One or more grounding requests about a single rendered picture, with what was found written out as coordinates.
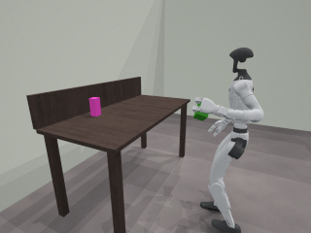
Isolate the sponge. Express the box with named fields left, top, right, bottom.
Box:
left=193, top=102, right=209, bottom=121

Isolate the robot right forearm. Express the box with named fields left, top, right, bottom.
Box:
left=222, top=117, right=231, bottom=125

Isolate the left robot upper arm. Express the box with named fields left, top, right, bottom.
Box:
left=233, top=80, right=264, bottom=123

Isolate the robot left hand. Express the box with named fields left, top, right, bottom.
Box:
left=191, top=97, right=217, bottom=115

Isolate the robot head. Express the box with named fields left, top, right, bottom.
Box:
left=229, top=48, right=254, bottom=81

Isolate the robot torso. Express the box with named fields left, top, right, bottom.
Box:
left=228, top=77, right=254, bottom=148

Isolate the robot left forearm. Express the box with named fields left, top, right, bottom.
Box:
left=213, top=105, right=263, bottom=122

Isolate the robot right hand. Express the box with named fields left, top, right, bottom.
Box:
left=208, top=120, right=226, bottom=137

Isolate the table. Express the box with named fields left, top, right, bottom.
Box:
left=26, top=77, right=190, bottom=233

